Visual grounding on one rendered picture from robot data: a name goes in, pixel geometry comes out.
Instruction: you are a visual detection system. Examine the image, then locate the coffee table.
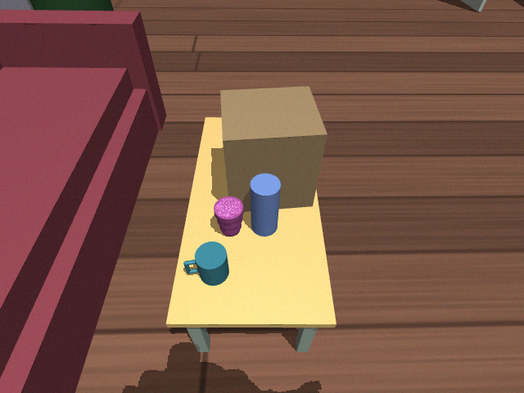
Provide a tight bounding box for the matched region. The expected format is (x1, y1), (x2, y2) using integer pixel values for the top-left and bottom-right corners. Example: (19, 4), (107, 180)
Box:
(166, 117), (337, 352)

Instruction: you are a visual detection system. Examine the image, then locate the sofa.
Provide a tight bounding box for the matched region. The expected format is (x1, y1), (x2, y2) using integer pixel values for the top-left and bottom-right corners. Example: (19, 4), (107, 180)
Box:
(0, 10), (166, 393)

